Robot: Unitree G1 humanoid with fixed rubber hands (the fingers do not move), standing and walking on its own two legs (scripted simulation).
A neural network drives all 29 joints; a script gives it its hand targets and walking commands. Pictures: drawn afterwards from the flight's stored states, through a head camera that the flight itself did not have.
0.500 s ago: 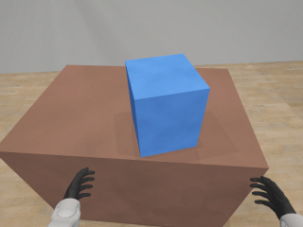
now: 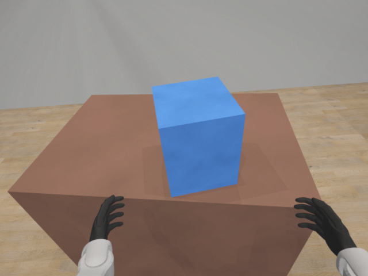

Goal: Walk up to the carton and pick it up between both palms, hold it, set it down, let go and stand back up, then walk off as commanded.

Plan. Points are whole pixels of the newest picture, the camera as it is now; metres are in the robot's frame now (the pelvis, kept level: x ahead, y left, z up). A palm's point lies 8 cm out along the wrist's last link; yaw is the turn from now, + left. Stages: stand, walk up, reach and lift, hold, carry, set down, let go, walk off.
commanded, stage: reach and lift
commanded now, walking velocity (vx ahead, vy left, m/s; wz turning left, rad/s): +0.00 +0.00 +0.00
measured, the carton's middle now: (194, 136) +0.50 +0.01 +0.06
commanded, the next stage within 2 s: none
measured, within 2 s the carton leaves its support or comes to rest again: neither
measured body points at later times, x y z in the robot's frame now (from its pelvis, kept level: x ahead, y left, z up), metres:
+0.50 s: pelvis -0.01 +0.03 +0.01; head -0.06 +0.03 +0.45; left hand +0.25 +0.22 +0.09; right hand +0.26 -0.21 +0.09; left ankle +0.02 +0.13 -0.73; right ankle +0.07 -0.08 -0.73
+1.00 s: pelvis +0.03 +0.02 +0.01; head +0.01 +0.00 +0.46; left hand +0.34 +0.19 +0.13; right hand +0.36 -0.22 +0.12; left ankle +0.02 +0.13 -0.73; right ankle +0.07 -0.08 -0.73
